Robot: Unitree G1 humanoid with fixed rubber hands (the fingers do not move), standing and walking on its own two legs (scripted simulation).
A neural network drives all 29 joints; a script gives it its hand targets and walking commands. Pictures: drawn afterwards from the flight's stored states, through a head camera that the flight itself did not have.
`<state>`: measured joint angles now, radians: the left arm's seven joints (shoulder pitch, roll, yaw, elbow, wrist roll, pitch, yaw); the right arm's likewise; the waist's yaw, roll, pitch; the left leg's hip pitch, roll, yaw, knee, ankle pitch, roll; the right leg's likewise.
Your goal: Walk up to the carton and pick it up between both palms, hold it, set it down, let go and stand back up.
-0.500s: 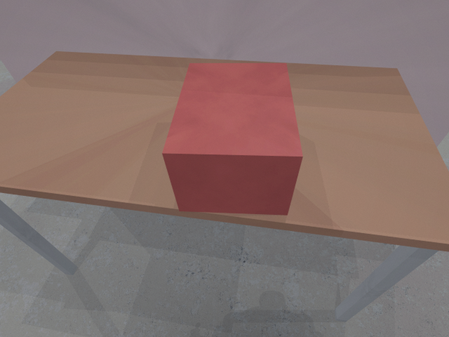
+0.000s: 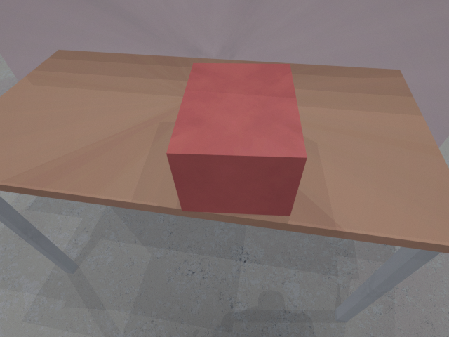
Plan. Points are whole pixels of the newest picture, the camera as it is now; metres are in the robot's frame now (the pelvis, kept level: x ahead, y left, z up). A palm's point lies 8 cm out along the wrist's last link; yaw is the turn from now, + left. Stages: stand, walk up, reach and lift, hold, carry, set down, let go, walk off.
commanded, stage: stand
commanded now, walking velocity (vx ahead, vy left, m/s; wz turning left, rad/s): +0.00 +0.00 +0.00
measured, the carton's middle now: (238, 134) +0.50 +0.01 +0.07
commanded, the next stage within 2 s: none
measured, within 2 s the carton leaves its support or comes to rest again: neither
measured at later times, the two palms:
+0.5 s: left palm out of the picture +0.02 +0.24 -0.13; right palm out of the picture +0.01 -0.24 -0.13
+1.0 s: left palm out of the picture +0.02 +0.24 -0.13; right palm out of the picture +0.02 -0.23 -0.14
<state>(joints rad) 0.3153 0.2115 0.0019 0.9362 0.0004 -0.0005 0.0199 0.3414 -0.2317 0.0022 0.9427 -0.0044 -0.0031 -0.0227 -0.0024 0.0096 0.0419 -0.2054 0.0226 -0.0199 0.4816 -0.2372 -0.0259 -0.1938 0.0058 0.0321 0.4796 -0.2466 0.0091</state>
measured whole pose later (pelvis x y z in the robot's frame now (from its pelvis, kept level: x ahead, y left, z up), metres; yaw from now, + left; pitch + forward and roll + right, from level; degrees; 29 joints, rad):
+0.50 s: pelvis +0.01 +0.00 +0.00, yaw +0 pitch -2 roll +0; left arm 0.31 0.20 0.00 0.99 0.00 0.00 0.03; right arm 0.33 -0.21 0.00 0.99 0.00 0.00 -0.03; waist 0.00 0.01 0.04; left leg -0.19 0.02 -0.02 0.47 -0.24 -0.02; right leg -0.18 0.00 0.03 0.46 -0.25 0.01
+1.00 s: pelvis +0.01 +0.00 +0.00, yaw +0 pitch -2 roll +0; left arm 0.31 0.18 0.00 1.02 0.00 0.00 0.04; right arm 0.31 -0.20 0.00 1.03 0.00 0.00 -0.03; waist 0.00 0.01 0.04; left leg -0.18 0.02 -0.02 0.45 -0.24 -0.02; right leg -0.17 0.00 0.03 0.45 -0.25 0.02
